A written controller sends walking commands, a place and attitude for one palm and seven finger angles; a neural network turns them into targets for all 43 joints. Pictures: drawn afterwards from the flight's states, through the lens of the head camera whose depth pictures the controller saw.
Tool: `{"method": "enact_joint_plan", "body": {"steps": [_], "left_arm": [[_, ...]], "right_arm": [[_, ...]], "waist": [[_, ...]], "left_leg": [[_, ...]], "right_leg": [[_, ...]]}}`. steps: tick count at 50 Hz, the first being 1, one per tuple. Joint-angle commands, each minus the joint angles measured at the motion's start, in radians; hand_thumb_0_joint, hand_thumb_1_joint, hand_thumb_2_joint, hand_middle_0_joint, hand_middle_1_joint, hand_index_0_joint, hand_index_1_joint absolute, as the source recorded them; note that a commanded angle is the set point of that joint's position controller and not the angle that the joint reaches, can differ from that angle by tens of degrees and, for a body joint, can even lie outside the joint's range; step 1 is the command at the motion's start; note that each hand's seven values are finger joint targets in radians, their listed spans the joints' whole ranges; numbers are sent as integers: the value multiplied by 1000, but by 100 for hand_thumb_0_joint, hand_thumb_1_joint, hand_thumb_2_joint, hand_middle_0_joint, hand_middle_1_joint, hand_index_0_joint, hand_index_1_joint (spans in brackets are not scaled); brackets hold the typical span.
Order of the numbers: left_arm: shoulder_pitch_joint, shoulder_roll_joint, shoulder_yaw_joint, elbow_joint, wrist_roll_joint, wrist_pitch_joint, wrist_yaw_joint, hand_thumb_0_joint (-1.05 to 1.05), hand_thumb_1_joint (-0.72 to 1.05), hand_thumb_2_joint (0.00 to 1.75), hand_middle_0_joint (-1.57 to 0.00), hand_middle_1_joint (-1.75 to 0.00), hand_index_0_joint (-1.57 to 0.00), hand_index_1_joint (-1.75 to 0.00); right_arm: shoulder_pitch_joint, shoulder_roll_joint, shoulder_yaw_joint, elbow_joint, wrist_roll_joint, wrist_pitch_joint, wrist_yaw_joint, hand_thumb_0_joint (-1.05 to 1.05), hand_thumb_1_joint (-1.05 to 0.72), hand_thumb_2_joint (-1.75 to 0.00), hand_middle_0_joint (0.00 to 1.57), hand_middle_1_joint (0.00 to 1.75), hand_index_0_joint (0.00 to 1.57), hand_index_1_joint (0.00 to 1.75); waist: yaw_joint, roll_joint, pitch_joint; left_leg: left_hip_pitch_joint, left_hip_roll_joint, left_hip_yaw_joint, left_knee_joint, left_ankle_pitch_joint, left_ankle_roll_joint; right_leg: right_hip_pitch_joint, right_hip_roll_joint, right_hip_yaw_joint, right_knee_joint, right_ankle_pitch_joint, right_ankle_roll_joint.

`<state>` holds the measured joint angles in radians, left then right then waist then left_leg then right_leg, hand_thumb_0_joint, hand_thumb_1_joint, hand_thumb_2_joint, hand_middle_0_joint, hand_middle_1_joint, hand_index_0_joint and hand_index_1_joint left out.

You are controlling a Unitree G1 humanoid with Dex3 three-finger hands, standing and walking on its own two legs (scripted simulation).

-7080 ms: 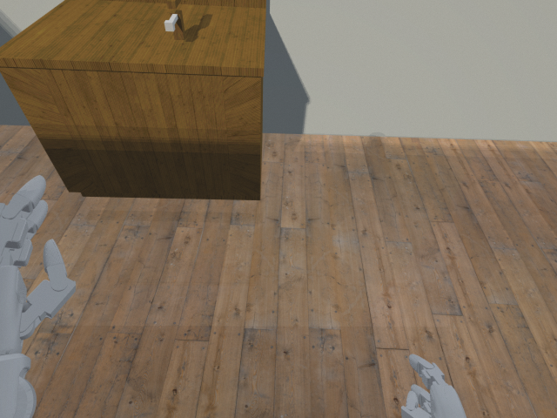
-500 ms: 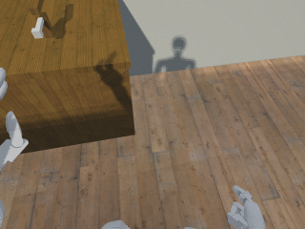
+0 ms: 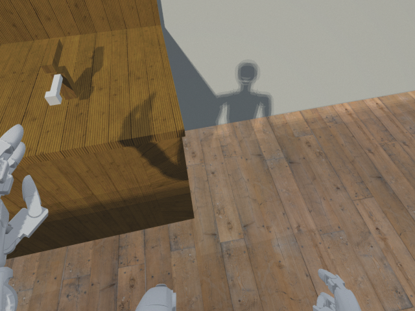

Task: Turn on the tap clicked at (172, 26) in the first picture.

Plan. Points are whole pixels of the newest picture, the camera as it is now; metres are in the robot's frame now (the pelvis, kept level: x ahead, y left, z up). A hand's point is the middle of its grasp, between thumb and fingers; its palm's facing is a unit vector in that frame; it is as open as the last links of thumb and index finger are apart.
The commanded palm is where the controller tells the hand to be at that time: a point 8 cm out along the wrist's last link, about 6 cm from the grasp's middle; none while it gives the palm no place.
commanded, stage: take the last steps up to it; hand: left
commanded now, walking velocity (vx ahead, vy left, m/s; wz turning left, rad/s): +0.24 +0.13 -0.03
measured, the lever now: (53, 97) +0.59 +0.45 +0.04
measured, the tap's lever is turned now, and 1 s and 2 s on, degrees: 0 0 0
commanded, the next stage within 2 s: come to a stop and stand still in 0.44 s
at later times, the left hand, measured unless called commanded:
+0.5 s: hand (36, 146) +0.32 +0.28 +0.18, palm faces +0.35 -0.80 -0.49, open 7.4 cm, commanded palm +0.27 +0.34 +0.18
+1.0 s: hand (24, 125) +0.35 +0.31 +0.19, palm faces +0.33 -0.85 -0.41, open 7.4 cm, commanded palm +0.30 +0.36 +0.18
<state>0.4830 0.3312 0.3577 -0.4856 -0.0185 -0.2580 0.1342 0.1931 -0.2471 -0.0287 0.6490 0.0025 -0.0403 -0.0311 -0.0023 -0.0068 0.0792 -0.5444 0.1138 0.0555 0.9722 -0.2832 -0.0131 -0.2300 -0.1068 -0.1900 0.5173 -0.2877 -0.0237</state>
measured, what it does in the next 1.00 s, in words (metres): walks ahead: left foot, then right foot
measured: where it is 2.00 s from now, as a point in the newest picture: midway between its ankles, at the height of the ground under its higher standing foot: outside the picture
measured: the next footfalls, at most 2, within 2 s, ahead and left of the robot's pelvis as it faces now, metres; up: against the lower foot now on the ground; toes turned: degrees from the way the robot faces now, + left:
left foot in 0.14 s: +0.14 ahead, +0.19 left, +0.00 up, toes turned +8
right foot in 0.44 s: +0.15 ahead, -0.01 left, +0.00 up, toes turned -11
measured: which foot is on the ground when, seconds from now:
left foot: up 0.00-0.12, down 0.14-0.46, up 0.48-0.72, down 0.74-1.00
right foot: down 0.00-0.14, up 0.16-0.42, down 0.44-0.78, up 0.80-1.00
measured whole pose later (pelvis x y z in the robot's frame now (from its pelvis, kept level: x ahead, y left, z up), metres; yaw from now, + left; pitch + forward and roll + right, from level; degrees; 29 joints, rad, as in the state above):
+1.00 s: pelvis +0.12 +0.09 +0.00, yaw -5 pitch +0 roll -1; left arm 0.46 0.40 0.39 -0.59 -0.05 -0.19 0.15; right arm 0.17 -0.15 0.03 0.55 0.00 -0.10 -0.01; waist 0.01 -0.01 0.08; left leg -0.28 0.09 0.09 0.47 -0.18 -0.02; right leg -0.27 0.01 -0.07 0.62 -0.41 0.02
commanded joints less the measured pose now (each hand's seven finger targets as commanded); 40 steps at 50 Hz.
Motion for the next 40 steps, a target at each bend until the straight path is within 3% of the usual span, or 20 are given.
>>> {"method": "enact_joint_plan", "body": {"steps": [1, 5, 6, 7, 8, 9, 10, 14, 17, 20, 21, 23, 24, 26, 29, 34, 36, 38, 39, 40], "left_arm": [[-41, 251, 162, -301, -1, -64, 48, 0, 90, 90, -20, -30, -20, -30], [-55, 234, 174, -273, -8, -55, 54, 0, 90, 90, -20, -30, -20, -30], [-54, 209, 149, -254, -11, -56, 49, 0, 90, 90, -20, -30, -20, -30], [-79, 199, 147, -275, -14, -63, 49, 0, 90, 90, -20, -30, -20, -30], [-95, 216, 148, -256, -9, -72, 48, 0, 90, 90, -20, -30, -20, -30], [-67, 226, 159, -137, -4, -66, 43, 0, 90, 90, -20, -30, -20, -30], [-83, 238, 164, -157, -14, -59, 39, 0, 90, 90, -20, -30, -20, -30], [-56, 175, 99, -281, -15, -56, 24, 0, 90, 90, -20, -30, -20, -30], [-41, 208, 108, -334, -15, -41, 30, 0, 90, 90, -20, -30, -20, -30], [-28, 235, 150, -267, -10, -16, 44, 0, 90, 90, -20, -30, -20, -30], [-39, 245, 164, -242, -6, -12, 45, 0, 90, 90, -20, -30, -20, -30], [-62, 259, 178, -171, -10, -1, 48, 0, 90, 90, -20, -30, -20, -30], [-95, 248, 180, -150, -25, 1, 44, 0, 90, 90, -20, -30, -20, -30], [-107, 222, 161, -115, -27, -3, 35, 0, 90, 90, -20, -30, -20, -30], [-52, 189, 123, -91, -7, -26, 36, 0, 90, 90, -20, -30, -20, -30], [-33, 187, 97, -226, -6, -17, 46, 0, 90, 90, -20, -30, -20, -30], [-60, 223, 116, -336, -13, -12, 53, 0, 90, 90, -20, -30, -20, -30], [-54, 233, 126, -370, -14, -16, 52, 0, 90, 90, -20, -30, -20, -30], [-46, 229, 123, -343, -15, -22, 45, 0, 90, 90, -20, -30, -20, -30], [-27, 221, 130, -308, -13, -16, 41, 0, 90, 90, -20, -30, -20, -30]], "right_arm": [[-68, -36, -32, -180, -10, -72, -17, 0, -90, -90, 20, 30, 20, 30], [-40, -41, -44, -195, -4, -70, -37, 0, -90, -90, 20, 30, 20, 30], [-15, -62, -55, -193, 6, -71, -44, 0, -90, -90, 20, 30, 20, 30], [-24, -92, -64, -202, 10, -70, -41, 0, -90, -90, 20, 30, 20, 30], [-24, -86, -60, -215, 11, -74, -34, 0, -90, -90, 20, 30, 20, 30], [-32, -78, -54, -196, 8, -76, -34, 0, -90, -90, 20, 30, 20, 30], [-51, -72, -45, -187, 6, -76, -33, 0, -90, -90, 20, 30, 20, 30], [-50, -63, -36, -175, 17, -99, -12, 0, -90, -90, 20, 30, 20, 30], [-55, -58, -13, -180, 9, -117, -12, 0, -90, -90, 20, 30, 20, 30], [-63, -53, -4, -173, 7, -108, -27, 0, -90, -90, 20, 30, 20, 30], [-65, -48, -2, -171, 6, -97, -32, 0, -90, -90, 20, 30, 20, 30], [-57, -19, 5, -182, 2, -79, -31, 0, -90, -90, 20, 30, 20, 30], [-73, -39, -8, -178, 4, -86, -25, 0, -90, -90, 20, 30, 20, 30], [-77, -41, -5, -157, 11, -73, -16, 0, -90, -90, 20, 30, 20, 30], [-88, -21, 25, -155, 0, -55, -21, 0, -90, -90, 20, 30, 20, 30], [-96, -28, 9, -196, -8, -63, -41, 0, -90, -90, 20, 30, 20, 30], [-75, -42, -7, -208, -3, -58, -52, 0, -90, -90, 20, 30, 20, 30], [-62, -75, -22, -226, -1, -61, -52, 0, -90, -90, 20, 30, 20, 30], [-51, -81, -33, -228, 2, -67, -42, 0, -90, -90, 20, 30, 20, 30], [-51, -69, -28, -226, -11, -72, -36, 0, -90, -90, 20, 30, 20, 30]], "waist": [[27, -137, -181], [5, -66, -204], [-15, 78, -206], [-13, 306, -226], [-7, 316, -218], [-11, 231, -175], [-9, 253, -180], [1, 260, -168], [-1, 267, -184], [13, 168, -211], [10, 92, -219], [-5, -247, -188], [12, -267, -171], [-1, -182, -138], [1, -132, -166], [20, -117, -217], [1, -33, -253], [21, 175, -271], [22, 222, -247], [14, 292, -192]], "left_leg": [[163, -40, 98, -285, 20, 10], [363, -84, 157, -509, 132, 5], [467, -30, 70, -551, 128, 28], [572, 157, -192, -594, 262, 109], [551, 268, -380, -650, 369, 195], [491, 285, -367, -664, 328, 234], [468, 275, -335, -650, 303, 250], [357, 161, -96, -630, 280, 192], [341, 153, -70, -621, 305, 163], [312, 141, -38, -523, 190, 119], [252, 107, -6, -449, 86, 91], [1, -86, 87, -136, -211, 9], [-48, -86, 15, 33, -250, -4], [-112, -49, -70, 144, -196, -15], [17, -51, -3, -78, -119, -18], [228, -119, 75, -430, 81, -11], [389, -66, 30, -554, 332, -6], [522, 144, -178, -551, 785, 76], [502, 197, -209, -595, 773, 107], [459, 213, -248, -635, 773, 131]], "right_leg": [[100, -225, 167, -140, 385, -99], [69, -135, 119, 19, 239, -40], [-30, -94, 98, 180, 142, -10], [-219, 22, 33, 409, -189, 38], [-311, 72, 84, 605, -406, 35], [-356, 47, 122, 680, -365, 28], [-372, 12, 138, 681, -329, 36], [-242, 20, 90, 435, -164, 46], [-129, 59, 44, 237, -114, 47], [23, 75, 35, 4, -30, 40], [87, 38, 95, -73, 36, 20], [185, -250, 570, -211, 154, -122], [172, -318, 654, -247, 175, -173], [172, -312, 588, -217, 272, -195], [187, -196, 252, -113, 680, -119], [211, -103, 169, -48, 695, -63], [158, -68, 156, 34, 555, -13], [-34, 48, 126, 142, 31, 44], [-78, 73, 145, 217, -234, 35], [-125, 96, 144, 284, -277, 37]]}}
